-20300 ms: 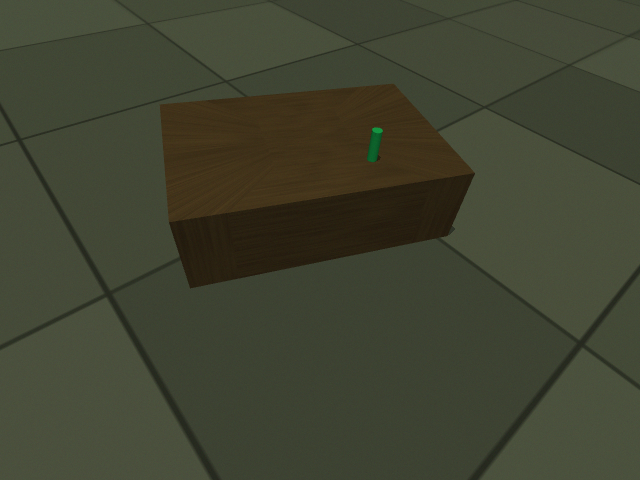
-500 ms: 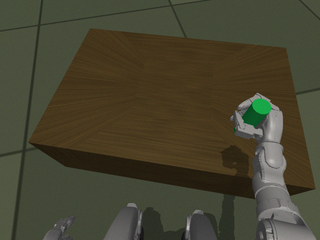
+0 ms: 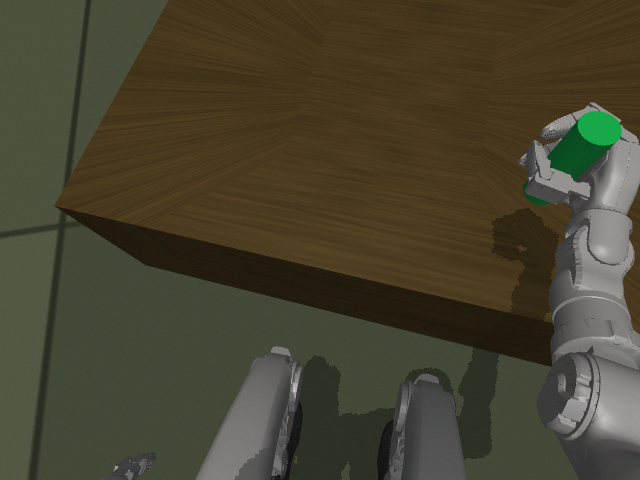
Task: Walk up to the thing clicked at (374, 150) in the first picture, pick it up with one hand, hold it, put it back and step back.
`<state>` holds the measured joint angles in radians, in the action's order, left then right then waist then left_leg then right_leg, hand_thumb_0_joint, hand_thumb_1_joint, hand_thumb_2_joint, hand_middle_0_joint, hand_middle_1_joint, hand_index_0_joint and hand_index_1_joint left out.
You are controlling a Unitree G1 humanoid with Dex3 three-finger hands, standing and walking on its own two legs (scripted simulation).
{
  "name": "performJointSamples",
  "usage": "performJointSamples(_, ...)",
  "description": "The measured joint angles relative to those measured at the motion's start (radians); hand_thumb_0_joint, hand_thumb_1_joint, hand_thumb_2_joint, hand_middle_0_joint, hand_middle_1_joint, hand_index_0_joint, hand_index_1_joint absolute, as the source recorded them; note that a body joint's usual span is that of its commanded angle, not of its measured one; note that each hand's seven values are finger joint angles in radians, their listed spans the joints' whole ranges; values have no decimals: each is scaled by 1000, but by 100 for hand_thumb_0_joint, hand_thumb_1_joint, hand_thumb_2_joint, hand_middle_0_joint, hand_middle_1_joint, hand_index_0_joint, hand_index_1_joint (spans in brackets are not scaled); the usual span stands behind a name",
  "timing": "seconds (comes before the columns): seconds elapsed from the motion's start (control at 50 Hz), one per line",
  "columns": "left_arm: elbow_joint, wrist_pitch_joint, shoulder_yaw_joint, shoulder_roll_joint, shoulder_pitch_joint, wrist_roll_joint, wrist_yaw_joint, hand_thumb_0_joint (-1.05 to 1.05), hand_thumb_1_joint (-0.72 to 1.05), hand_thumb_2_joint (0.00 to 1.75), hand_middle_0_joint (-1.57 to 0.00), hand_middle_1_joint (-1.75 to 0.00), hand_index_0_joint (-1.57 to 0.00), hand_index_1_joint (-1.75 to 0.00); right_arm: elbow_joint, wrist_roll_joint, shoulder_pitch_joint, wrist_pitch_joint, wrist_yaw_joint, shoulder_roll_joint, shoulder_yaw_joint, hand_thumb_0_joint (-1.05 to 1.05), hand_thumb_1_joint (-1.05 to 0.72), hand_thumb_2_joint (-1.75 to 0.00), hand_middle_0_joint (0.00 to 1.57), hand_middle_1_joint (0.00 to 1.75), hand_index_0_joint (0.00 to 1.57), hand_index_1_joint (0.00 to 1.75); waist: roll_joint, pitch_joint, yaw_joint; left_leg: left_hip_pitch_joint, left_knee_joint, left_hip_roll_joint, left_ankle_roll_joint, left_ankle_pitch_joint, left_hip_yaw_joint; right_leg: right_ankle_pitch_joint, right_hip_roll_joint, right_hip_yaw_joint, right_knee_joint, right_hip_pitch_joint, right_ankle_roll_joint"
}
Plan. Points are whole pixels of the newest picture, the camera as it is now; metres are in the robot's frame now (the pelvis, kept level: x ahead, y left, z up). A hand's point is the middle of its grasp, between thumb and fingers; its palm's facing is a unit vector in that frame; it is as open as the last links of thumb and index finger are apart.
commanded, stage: crouch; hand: right
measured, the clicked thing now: (565, 163) +0.52 -0.21 +0.03
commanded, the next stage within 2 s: lower in 0.36 s
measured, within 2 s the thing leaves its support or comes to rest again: rests again in 1.60 s
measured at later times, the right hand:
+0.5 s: hand (528, 163) +0.55 -0.19 -0.02, palm faces +0.14 +0.99 -0.01, open 5.0 cm
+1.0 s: hand (502, 185) +0.56 -0.19 -0.10, palm faces +0.13 +0.99 -0.02, open 5.1 cm
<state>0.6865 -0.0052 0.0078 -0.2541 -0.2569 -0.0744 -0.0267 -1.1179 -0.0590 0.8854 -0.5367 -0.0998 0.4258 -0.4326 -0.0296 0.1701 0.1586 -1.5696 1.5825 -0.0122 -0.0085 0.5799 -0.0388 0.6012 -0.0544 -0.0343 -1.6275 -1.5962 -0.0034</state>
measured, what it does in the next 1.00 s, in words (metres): lowers itself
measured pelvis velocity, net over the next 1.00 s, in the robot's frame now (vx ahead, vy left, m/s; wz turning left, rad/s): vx -0.01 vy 0.00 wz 0.02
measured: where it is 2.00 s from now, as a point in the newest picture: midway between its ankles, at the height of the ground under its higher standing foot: (333, 476)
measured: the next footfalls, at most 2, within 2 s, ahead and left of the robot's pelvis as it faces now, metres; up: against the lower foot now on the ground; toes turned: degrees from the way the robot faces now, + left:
none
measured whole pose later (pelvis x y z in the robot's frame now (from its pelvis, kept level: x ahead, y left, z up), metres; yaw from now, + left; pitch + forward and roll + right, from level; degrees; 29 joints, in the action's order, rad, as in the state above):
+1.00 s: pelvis -0.01 +0.00 -0.11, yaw +1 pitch +39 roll +4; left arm 0.66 0.04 0.02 -0.28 -0.22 -0.09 -0.04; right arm -1.12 -0.01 1.05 -0.48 -0.09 0.50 -0.45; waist -0.03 0.14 0.19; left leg -1.96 1.95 -0.02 -0.02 0.66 -0.04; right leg 0.68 -0.04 -0.05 -1.99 -1.99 0.00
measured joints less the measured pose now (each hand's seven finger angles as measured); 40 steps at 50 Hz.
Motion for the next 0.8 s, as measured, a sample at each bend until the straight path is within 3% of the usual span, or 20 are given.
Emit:
performJointSamples(0.22,-13,1,-3,-24,19,-3,4,1,91,90,-20,-31,-20,-30,-29,17,77,29,-2,46,-4,1,-18,-117,104,115,104,118,0,2,13,-112,92,1,1,17,-5,18,0,-10,-94,-115,-1)
performJointSamples(0.5,-21,17,8,-19,23,-2,5,1,91,90,-20,-31,-20,-30,2,24,114,69,2,60,-9,1,-18,-117,104,115,104,118,-5,-6,17,-189,158,1,-1,41,-6,42,1,-15,-164,-194,1)
performJointSamples(0.8,-33,34,9,-26,26,-16,-12,1,90,91,-20,-30,-19,-30,4,41,129,48,7,68,-25,1,-18,-117,103,115,104,118,2,-12,28,-310,282,1,-7,73,-2,77,2,-19,-290,-315,4)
